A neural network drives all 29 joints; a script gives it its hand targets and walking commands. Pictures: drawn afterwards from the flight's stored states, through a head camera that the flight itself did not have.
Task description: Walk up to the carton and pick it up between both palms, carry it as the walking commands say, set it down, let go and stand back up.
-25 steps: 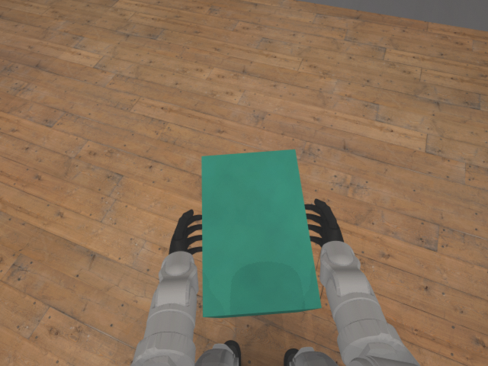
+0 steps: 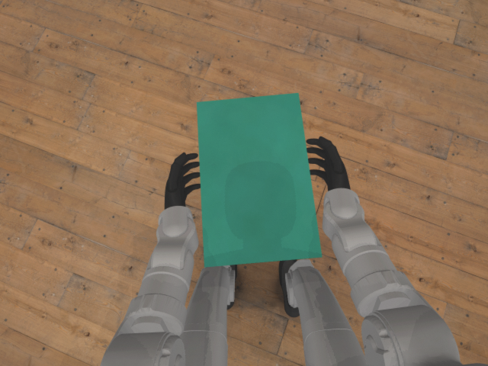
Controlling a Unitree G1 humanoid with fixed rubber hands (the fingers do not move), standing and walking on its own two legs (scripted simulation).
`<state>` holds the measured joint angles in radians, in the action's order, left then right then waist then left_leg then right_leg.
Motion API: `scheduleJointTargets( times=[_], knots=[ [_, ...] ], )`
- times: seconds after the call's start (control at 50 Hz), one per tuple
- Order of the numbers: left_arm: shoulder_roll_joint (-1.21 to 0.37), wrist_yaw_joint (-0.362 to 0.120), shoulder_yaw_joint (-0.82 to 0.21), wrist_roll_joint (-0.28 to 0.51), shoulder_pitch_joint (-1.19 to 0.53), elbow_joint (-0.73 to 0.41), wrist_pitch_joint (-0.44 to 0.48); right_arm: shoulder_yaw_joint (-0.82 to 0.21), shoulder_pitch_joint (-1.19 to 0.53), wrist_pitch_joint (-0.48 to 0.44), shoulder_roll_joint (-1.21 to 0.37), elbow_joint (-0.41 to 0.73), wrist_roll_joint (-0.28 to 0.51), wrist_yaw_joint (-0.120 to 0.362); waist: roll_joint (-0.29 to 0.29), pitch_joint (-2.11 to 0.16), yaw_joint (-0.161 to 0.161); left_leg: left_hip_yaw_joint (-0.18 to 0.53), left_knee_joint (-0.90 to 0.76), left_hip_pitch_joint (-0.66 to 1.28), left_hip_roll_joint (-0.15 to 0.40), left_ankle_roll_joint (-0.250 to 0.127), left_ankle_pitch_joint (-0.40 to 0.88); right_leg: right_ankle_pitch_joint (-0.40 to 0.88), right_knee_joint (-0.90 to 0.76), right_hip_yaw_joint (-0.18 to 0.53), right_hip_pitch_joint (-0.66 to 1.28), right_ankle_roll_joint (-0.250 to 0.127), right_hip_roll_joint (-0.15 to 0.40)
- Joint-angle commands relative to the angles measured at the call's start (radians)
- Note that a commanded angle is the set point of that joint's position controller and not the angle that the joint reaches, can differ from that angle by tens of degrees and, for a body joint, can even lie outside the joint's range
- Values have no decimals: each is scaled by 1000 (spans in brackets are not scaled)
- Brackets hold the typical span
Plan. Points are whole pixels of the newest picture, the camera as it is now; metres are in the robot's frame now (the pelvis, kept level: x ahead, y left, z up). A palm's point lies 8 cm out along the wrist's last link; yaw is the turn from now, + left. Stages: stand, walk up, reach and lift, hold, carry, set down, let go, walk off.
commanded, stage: set down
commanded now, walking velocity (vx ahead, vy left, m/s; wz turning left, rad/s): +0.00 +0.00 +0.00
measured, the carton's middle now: (254, 191) +0.38 +0.01 -0.20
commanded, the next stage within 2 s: none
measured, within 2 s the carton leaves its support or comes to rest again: neither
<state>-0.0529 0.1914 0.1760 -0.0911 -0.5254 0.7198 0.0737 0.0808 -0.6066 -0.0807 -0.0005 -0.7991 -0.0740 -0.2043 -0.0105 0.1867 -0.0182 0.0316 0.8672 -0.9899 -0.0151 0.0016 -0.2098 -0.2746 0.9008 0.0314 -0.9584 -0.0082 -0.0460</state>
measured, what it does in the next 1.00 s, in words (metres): lowers itself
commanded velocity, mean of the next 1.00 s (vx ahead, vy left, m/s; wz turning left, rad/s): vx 0.00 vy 0.00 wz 0.00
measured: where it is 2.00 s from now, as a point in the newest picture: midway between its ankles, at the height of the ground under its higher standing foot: (258, 293)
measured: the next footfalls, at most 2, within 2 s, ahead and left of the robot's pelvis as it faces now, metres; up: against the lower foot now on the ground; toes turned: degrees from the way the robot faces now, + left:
none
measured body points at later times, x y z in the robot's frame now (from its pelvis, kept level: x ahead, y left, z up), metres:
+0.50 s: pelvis +0.03 +0.00 -0.05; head +0.31 +0.00 +0.30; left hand +0.39 +0.15 -0.22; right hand +0.43 -0.12 -0.20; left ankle +0.11 +0.12 -0.67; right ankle +0.08 -0.11 -0.67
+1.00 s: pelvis -0.01 +0.00 -0.13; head +0.30 +0.00 +0.19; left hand +0.41 +0.16 -0.30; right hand +0.45 -0.11 -0.28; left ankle +0.11 +0.12 -0.68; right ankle +0.08 -0.11 -0.68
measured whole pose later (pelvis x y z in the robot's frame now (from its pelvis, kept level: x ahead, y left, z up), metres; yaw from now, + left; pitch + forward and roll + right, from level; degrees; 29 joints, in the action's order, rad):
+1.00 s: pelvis -0.01 +0.00 -0.13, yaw -1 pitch +40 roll -1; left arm 0.06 0.20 0.18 0.02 -0.79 0.76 0.03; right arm 0.08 -0.92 0.00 0.04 -0.80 -0.01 -0.23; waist -0.01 0.07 -0.02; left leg 0.03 1.42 -1.75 -0.02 0.01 -0.36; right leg -0.43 1.44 0.02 -1.72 0.01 -0.07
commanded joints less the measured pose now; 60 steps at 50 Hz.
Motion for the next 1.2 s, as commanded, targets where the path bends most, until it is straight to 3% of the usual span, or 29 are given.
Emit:
scheduleJointTargets(
  times=[0.0, 0.08, 0.12, 0.2, 0.22, 0.24, 0.32, 0.44, 0.52, 0.56, 0.64, 0.72, 0.74, 0.94, 0.96, 1.02, 1.06, 1.18],
  knots=[
    [-71, 2, -98, -20, -370, -6, 67, -170, -348, -42, -256, 58, 35, -13, 84, -699, -81, 9, 30, 235, -88, -44, -134, -140, -32, 9, 97, -6, -78],
    [-99, -4, -85, -22, -401, -9, 89, -167, -346, -57, -296, 40, 27, -11, 88, -774, -81, 10, 78, 176, -96, -36, -55, -55, 16, 24, 70, 5, -87],
    [-111, -5, -91, -19, -408, -24, 99, -162, -338, -67, -298, 55, 23, -13, 85, -830, -64, 13, 104, 164, -101, -30, -8, -6, 39, 22, 50, 15, -92],
    [-121, -1, -121, 8, -425, -76, 111, -170, -337, -78, -292, 118, 29, -10, 83, -942, -54, 17, 163, 164, -114, -21, 127, 103, 97, 28, 3, 29, -105],
    [-113, 1, -121, 11, -416, -91, 114, -188, -337, -82, -291, 144, 40, -9, 83, -988, -69, 16, 182, 169, -114, -21, 171, 141, 114, 32, 6, 33, -107],
    [-123, 2, -138, 21, -419, -110, 117, -185, -330, -82, -292, 149, 39, -8, 77, -1017, -57, 19, 193, 181, -118, -19, 209, 169, 126, 30, -3, 35, -109],
    [-130, 4, -166, 49, -397, -161, 123, -218, -313, -83, -287, 215, 66, -4, 69, -1141, -64, 20, 255, 195, -120, -14, 350, 289, 180, 39, -30, 46, -113],
    [-109, -5, -173, 65, -417, -209, 121, -230, -303, -62, -302, 197, 74, 3, 59, -1161, -69, 25, 321, 143, -120, -7, 396, 320, 237, 53, -139, 54, -109],
    [-97, -12, -166, 73, -459, -199, 114, -235, -360, -53, -303, 195, 79, 10, 63, -1133, -82, 21, 352, 80, -117, -5, 334, 250, 266, 54, -209, 55, -107],
    [-100, -16, -163, 77, -466, -165, 106, -225, -360, -46, -305, 174, 67, 6, 66, -1110, -64, 13, 371, 12, -115, -2, 276, 212, 274, 53, -224, 55, -101],
    [-86, -17, -151, 76, -529, -142, 92, -234, -449, -32, -313, 167, 79, 5, 80, -1087, -90, 3, 397, -75, -113, -5, 174, 119, 308, 50, -267, 53, -99],
    [-91, -17, -157, 88, -616, -144, 79, -230, -519, -15, -331, 151, 88, -2, 72, -1097, -87, -13, 437, -148, -113, -4, 93, 48, 342, 44, -289, 49, -102],
    [-102, -17, -167, 95, -636, -144, 74, -226, -541, -14, -330, 162, 84, -6, 73, -1121, -75, -11, 448, -159, -116, -5, 84, 49, 363, 37, -288, 49, -106],
    [-81, 3, -205, 156, -854, -203, 23, -242, -748, 41, -300, 184, 131, -27, 59, -1239, -82, -35, 545, -221, -121, 1, -2, -32, 493, 4, -320, 40, -123],
    [-85, 6, -201, 149, -852, -188, 19, -246, -764, 46, -309, 174, 141, -25, 54, -1227, -99, -32, 547, -221, -121, 0, -3, -39, 506, 3, -343, 40, -126],
    [-126, 5, -195, 148, -892, -132, 1, -228, -810, 58, -319, 126, 135, -16, 49, -1199, -87, -28, 576, -264, -119, 1, -36, -71, 542, -3, -412, 35, -131],
    [-138, 0, -182, 139, -921, -130, -5, -231, -848, 65, -352, 117, 139, -6, 65, -1212, -102, -29, 600, -277, -120, -1, -25, -65, 566, -2, -429, 37, -137],
    [-248, -31, -185, 125, -1026, -96, -26, -204, -922, 81, -455, 64, 118, 25, 64, -1218, -83, -31, 672, -335, -123, 4, -15, -46, 635, -1, -470, 38, -152]
  ],
)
